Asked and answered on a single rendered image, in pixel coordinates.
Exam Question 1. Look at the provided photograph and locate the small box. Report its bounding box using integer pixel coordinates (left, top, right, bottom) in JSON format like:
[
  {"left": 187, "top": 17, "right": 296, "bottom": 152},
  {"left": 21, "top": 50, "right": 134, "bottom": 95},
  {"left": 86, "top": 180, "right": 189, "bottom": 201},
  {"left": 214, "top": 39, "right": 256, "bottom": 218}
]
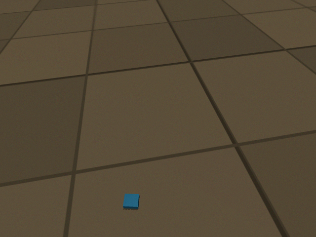
[{"left": 123, "top": 194, "right": 140, "bottom": 209}]

